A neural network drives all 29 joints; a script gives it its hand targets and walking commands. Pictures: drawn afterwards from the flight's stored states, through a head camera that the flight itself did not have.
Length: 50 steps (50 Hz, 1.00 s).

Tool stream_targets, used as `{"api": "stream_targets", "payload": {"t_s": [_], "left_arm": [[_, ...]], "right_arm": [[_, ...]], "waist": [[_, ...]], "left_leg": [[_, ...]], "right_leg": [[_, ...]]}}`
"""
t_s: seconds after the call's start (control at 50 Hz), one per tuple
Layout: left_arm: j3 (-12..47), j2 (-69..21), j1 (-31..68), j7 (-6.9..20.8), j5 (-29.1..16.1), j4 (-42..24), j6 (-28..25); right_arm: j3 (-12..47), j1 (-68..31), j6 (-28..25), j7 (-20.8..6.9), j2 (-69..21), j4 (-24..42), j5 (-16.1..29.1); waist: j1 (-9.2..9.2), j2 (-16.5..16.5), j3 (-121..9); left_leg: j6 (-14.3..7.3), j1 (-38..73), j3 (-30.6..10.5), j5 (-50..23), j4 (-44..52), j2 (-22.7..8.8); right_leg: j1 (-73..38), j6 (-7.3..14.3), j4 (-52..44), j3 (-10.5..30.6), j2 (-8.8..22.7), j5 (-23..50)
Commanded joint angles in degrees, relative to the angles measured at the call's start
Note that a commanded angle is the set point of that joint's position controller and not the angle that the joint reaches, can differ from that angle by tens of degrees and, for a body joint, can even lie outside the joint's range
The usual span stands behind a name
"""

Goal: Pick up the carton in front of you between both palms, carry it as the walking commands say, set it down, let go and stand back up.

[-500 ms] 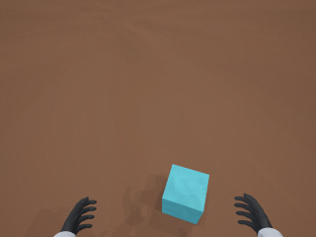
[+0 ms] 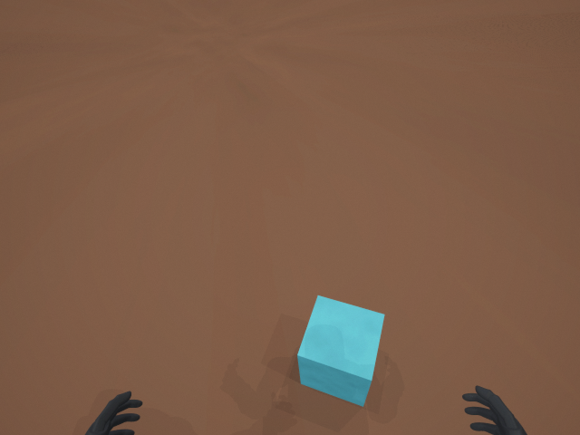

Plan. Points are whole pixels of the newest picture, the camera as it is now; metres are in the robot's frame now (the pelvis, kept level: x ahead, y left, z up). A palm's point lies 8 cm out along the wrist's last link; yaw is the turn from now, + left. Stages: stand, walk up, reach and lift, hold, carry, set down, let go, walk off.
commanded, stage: stand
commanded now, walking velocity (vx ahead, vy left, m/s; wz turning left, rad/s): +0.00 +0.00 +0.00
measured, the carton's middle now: (340, 351) +0.48 -0.10 -0.64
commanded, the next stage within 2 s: none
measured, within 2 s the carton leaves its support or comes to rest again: neither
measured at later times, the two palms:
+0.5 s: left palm (111, 431) +0.15 +0.28 -0.08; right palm (525, 421) +0.17 -0.30 -0.10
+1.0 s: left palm out of the picture +0.12 +0.30 -0.07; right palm out of the picture +0.12 -0.30 -0.10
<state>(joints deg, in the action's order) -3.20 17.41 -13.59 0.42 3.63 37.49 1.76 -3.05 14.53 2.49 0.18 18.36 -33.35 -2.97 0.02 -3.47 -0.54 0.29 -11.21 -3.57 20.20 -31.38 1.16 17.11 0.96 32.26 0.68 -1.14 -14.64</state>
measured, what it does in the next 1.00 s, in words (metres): stands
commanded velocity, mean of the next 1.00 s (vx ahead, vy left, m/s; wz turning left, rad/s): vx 0.00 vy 0.00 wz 0.00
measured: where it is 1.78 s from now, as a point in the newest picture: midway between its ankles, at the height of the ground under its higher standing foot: outside the picture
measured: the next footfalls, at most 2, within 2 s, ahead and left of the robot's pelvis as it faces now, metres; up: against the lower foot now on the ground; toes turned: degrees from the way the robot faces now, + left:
none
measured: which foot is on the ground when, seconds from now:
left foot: down 0.00-1.00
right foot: down 0.00-1.00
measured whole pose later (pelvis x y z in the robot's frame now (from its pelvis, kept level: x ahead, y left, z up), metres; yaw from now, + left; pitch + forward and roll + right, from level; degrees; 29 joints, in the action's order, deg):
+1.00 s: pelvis +0.02 +0.00 +0.01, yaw +0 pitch -2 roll +0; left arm -3.3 19.4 -8.2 -0.4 1.4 53.2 0.1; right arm -0.5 10.7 -0.9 1.5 21.5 -51.3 -2.0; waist 0.5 -2.1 0.2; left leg 1.0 -3.4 -2.8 16.2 -21.8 0.1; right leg 9.9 1.3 24.7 0.1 -1.2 -12.5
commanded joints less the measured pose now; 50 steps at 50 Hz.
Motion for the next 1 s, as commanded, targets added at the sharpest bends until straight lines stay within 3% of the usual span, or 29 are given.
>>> {"api": "stream_targets", "payload": {"t_s": [0.0,0.08,0.12,0.14,0.16,0.18,0.2,0.26,0.3,0.34,0.38,0.46,0.5,0.52,0.54,0.56,0.58,0.6,0.62,0.64,0.66,0.68,0.7,0.72,0.76,0.82,0.86,0.96,0.98], "left_arm": [[-2.5,8.8,5.4,-0.1,-0.2,-2.7,-2.3],[-2.7,9.5,5.4,-0.7,-0.5,-0.7,-2.4],[-2.9,9.9,5.0,-0.7,-1.0,0.2,-2.5],[-2.8,9.7,3.7,-0.8,-1.0,1.1,-2.7],[-3.2,9.9,3.5,-1.0,-1.1,1.0,-2.6],[-3.0,10.2,4.3,-1.1,-1.6,1.7,-2.6],[-3.1,10.0,3.9,-1.3,-1.7,1.8,-2.7],[-3.4,10.4,2.8,-1.5,-2.0,3.9,-2.2],[-3.3,10.7,3.8,-1.5,-2.0,4.3,-2.1],[-3.3,11.1,4.4,-1.8,-1.6,5.4,-1.7],[-2.9,9.4,4.2,-1.7,-1.9,5.8,-1.8],[-2.8,9.7,4.8,-1.6,-2.2,7.2,-1.9],[-3.1,10.6,6.1,-1.6,-2.1,7.2,-1.6],[-2.8,9.9,5.8,-1.4,-2.3,8.2,-1.7],[-3.0,10.1,5.4,-1.3,-1.9,8.3,-1.6],[-2.8,10.3,6.1,-1.3,-2.1,8.4,-1.7],[-2.5,9.5,5.9,-1.3,-2.0,8.9,-1.9],[-2.8,9.4,6.5,-1.6,-2.1,9.0,-1.7],[-2.6,10.2,7.0,-1.5,-2.2,9.0,-2.1],[-2.6,10.2,7.1,-1.4,-2.0,9.3,-1.9],[-2.7,11.2,6.4,-1.4,-1.9,9.8,-2.1],[-2.7,11.5,6.7,-1.3,-2.3,10.3,-2.1],[-2.6,11.5,6.4,-1.4,-1.9,10.4,-2.0],[-2.6,11.3,7.0,-1.2,-2.0,10.7,-2.1],[-2.4,11.3,7.0,-1.0,-2.4,11.0,-2.5],[-2.2,11.1,7.1,-1.2,-2.3,11.9,-2.3],[-2.0,10.9,7.3,-1.0,-2.5,12.4,-2.2],[-2.1,12.2,8.6,-0.9,-2.2,13.4,-2.1],[-1.8,12.5,7.9,-0.9,-2.5,13.3,-2.1]], "right_arm": [[-1.2,-2.9,-3.3,0.0,6.1,0.7,0.2],[-0.6,-2.0,-3.2,0.4,7.7,-2.0,0.6],[-0.7,-1.7,-3.5,0.8,7.7,-2.2,0.5],[-0.7,-1.5,-3.3,0.7,8.4,-3.3,0.6],[-0.8,-1.7,-3.5,1.1,8.3,-3.3,0.6],[-0.3,-1.4,-3.4,1.0,8.6,-4.7,0.8],[-0.5,-1.5,-3.5,1.1,8.7,-4.7,1.1],[-0.1,-1.0,-2.9,1.6,8.8,-6.5,1.3],[0.0,-1.1,-3.0,1.6,8.3,-6.6,1.4],[-0.1,-1.0,-2.5,1.9,8.9,-7.8,1.5],[-0.3,-2.4,-2.9,2.2,9.7,-7.9,1.1],[0.2,-2.7,-3.4,1.9,9.2,-8.8,1.5],[0.3,-1.9,-3.6,1.9,9.3,-9.9,1.3],[0.3,-3.7,-3.5,2.0,10.1,-10.0,1.3],[0.3,-4.7,-3.4,1.9,9.8,-9.5,1.1],[0.4,-4.3,-3.4,2.0,10.2,-9.6,1.0],[0.2,-4.5,-3.4,1.9,10.5,-10.1,1.2],[0.3,-5.8,-3.5,1.9,10.6,-10.5,1.0],[0.7,-5.4,-3.5,2.0,9.6,-10.5,1.1],[0.4,-4.7,-3.7,2.0,10.7,-11.1,1.1],[0.3,-4.6,-3.5,2.1,10.9,-11.9,0.8],[0.6,-5.4,-3.6,2.0,10.3,-11.9,0.9],[0.5,-5.3,-3.8,1.7,11.0,-11.8,1.0],[0.7,-5.9,-3.9,1.9,10.2,-12.1,1.5],[0.9,-4.6,-4.0,1.8,10.1,-12.8,1.0],[0.7,-6.1,-4.1,1.6,11.0,-13.5,0.9],[0.7,-5.8,-4.3,1.4,11.1,-14.0,0.8],[0.6,-6.4,-4.1,1.5,11.8,-15.3,0.7],[0.8,-5.8,-4.0,1.2,11.4,-16.4,1.0]], "waist": [[-0.82,8.1,-1.6],[-0.47,7.3,-0.1],[-0.72,8.2,-0.4],[0.19,6.7,-2.5],[-0.21,5.7,-4.1],[0.29,6.5,-4.0],[0.14,5.3,-4.8],[0.51,4.5,-4.8],[0.23,2.5,-4.7],[0.2,4.2,-5.5],[1.08,2.3,-3.8],[0.99,2.5,-4.3],[0.06,3.9,-4.4],[0.65,0.3,-2.3],[1.07,4.7,-3.7],[0.77,4.1,-3.0],[0.64,1.4,-4.2],[1.68,3.8,-1.0],[0.68,3.7,-1.7],[0.58,2.1,1.1],[0.48,2.8,-0.4],[0.46,0.5,-0.3],[0.21,1.0,0.0],[0.24,4.5,-2.0],[0.13,5.2,-0.7],[0.63,1.7,-2.0],[1.22,4.5,0.0],[0.21,2.6,2.0],[0.89,3.0,1.7]], "left_leg": [[-1.5,-2.8,-4.0,0.8,4.6,-2.7],[-0.8,-2.5,-2.4,-3.8,3.6,-2.0],[-0.8,-2.1,-3.4,-7.3,4.7,-2.8],[-0.9,-1.1,-3.2,-9.7,4.4,-2.6],[-0.2,-0.2,-2.4,-11.3,4.2,-2.9],[0.0,0.3,-2.4,-16.0,4.5,-3.3],[0.2,1.1,-2.0,-19.5,3.7,-3.6],[0.7,1.6,-1.1,-23.3,3.6,-3.7],[0.8,2.1,-1.6,-22.7,4.6,-4.6],[1.4,3.2,-0.9,-22.4,4.9,-4.0],[1.1,2.9,-1.1,-24.4,5.5,-4.9],[0.9,4.4,-1.3,-28.6,6.2,-5.8],[1.0,5.4,-1.2,-26.1,7.8,-5.9],[0.9,4.8,-1.4,-25.0,7.0,-6.1],[0.8,4.5,-1.4,-23.5,7.5,-5.8],[0.7,3.8,-1.5,-23.0,8.7,-6.2],[0.4,3.6,-1.7,-22.0,8.6,-6.1],[0.7,3.0,-1.7,-19.2,9.7,-5.9],[0.7,3.4,-2.1,-18.5,10.3,-6.2],[0.8,3.1,-2.2,-16.6,11.3,-5.9],[0.1,4.2,-2.5,-15.9,10.9,-6.5],[0.0,3.8,-1.9,-14.3,11.0,-6.4],[-0.1,3.3,-2.5,-15.2,10.8,-6.4],[-0.4,4.1,-2.6,-13.9,11.0,-6.0],[-0.5,3.8,-2.8,-15.5,11.8,-6.4],[-0.2,4.1,-2.6,-15.7,11.8,-5.9],[0.1,3.4,-2.7,-14.7,13.0,-6.1],[0.0,2.2,-2.5,-11.8,13.1,-5.7],[0.0,2.7,-2.6,-11.0,13.6,-6.0]], "right_leg": [[-0.3,1.4,-9.3,7.5,5.5,-8.9],[-1.8,0.8,-10.6,8.2,6.7,-3.4],[-3.5,0.4,-9.1,6.4,6.4,5.0],[-6.1,0.4,-8.8,6.8,6.6,8.2],[-7.4,0.8,-8.3,7.4,7.1,11.2],[-8.9,0.8,-6.9,6.1,6.7,18.2],[-9.6,0.8,-6.1,5.3,6.6,23.8],[-12.3,0.5,-6.2,5.1,6.5,28.1],[-11.8,1.3,-5.9,5.8,6.6,26.0],[-11.4,1.2,-6.6,5.8,6.9,25.6],[-11.4,1.5,-6.4,5.5,6.7,23.5],[-11.1,1.1,-6.2,4.0,5.8,27.6],[-10.4,1.5,-6.3,4.2,5.9,24.7],[-9.3,1.5,-7.4,4.5,5.4,23.1],[-10.5,0.8,-6.8,3.1,5.0,22.7],[-10.8,1.1,-6.9,4.4,5.8,21.5],[-12.0,1.5,-6.9,4.5,5.9,20.7],[-9.6,1.0,-8.9,5.5,6.0,17.6],[-9.9,1.2,-8.8,5.0,6.0,17.4],[-7.9,1.0,-9.5,5.7,6.1,14.9],[-8.3,1.4,-9.7,6.0,6.6,14.1],[-9.1,1.2,-9.9,6.1,6.7,13.1],[-8.9,1.3,-10.0,5.4,6.2,12.9],[-9.9,1.1,-10.4,6.1,6.4,11.8],[-9.7,0.9,-10.2,5.6,6.2,12.5],[-10.6,1.0,-10.9,5.8,6.5,13.3],[-10.9,0.7,-11.4,5.5,6.3,12.0],[-9.0,1.3,-11.7,6.4,6.9,10.5],[-8.8,1.2,-11.8,6.7,6.9,10.0]]}}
